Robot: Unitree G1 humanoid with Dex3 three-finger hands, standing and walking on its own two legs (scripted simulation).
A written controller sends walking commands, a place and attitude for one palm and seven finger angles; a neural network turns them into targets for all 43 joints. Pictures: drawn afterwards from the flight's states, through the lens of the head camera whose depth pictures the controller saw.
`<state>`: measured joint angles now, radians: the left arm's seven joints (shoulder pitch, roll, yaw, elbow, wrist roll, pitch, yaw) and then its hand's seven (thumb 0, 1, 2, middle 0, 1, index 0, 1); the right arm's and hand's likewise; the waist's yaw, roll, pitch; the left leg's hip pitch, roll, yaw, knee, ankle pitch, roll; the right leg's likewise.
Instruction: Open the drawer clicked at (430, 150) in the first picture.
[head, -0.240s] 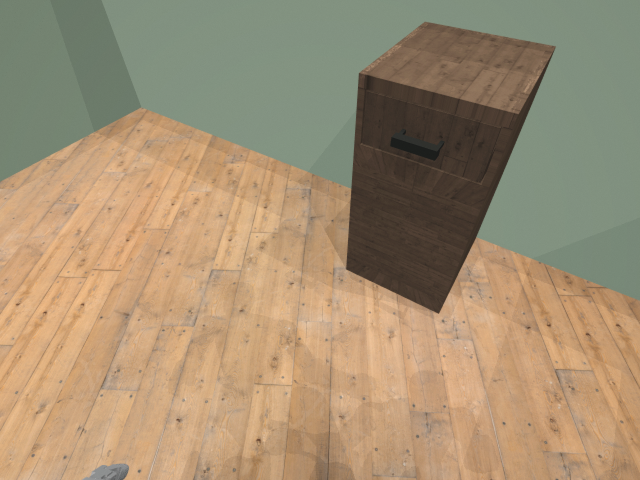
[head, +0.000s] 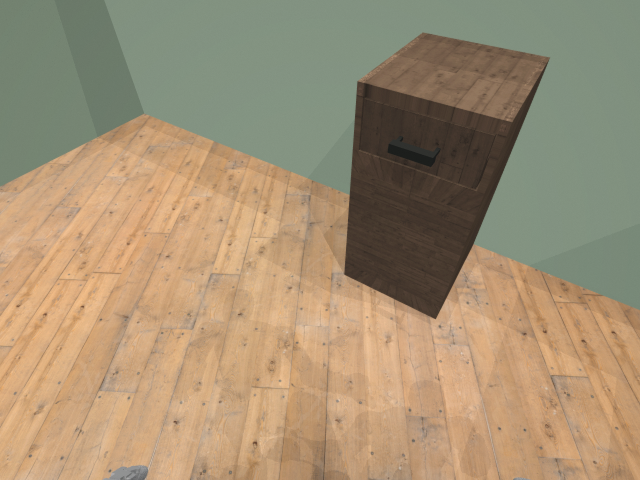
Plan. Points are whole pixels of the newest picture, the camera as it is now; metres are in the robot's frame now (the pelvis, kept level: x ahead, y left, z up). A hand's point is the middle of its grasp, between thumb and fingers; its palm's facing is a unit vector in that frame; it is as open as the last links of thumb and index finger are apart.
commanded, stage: stand and wait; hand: left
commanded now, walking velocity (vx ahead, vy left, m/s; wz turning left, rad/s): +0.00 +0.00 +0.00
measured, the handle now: (415, 148) +0.92 -0.19 -0.08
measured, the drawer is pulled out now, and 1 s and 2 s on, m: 0.00 0.00 0.00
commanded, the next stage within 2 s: look at it before walking up in 0.62 s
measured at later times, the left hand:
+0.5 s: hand out of the picture +0.05 +0.25 -0.15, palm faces -0.02 -0.94 -0.35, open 7.4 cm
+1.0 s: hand out of the picture +0.07 +0.25 -0.15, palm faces -0.02 -0.94 -0.34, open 7.4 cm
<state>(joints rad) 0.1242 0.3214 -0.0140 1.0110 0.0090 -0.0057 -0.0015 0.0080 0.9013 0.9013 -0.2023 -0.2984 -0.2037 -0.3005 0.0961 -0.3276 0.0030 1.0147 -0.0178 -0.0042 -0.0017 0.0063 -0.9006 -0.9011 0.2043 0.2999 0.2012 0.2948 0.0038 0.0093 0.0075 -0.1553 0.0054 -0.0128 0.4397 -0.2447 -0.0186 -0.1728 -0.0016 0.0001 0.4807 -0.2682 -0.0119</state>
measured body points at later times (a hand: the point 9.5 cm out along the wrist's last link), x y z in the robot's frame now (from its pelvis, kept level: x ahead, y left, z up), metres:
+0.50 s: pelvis -0.02 +0.00 +0.00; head -0.02 -0.01 +0.45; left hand +0.05 +0.30 -0.13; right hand +0.04 -0.30 -0.14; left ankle +0.00 +0.13 -0.74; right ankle +0.00 -0.11 -0.74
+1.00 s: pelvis -0.01 +0.00 +0.00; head -0.01 +0.00 +0.45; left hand +0.07 +0.30 -0.12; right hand +0.07 -0.29 -0.13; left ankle +0.00 +0.13 -0.74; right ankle +0.00 -0.11 -0.74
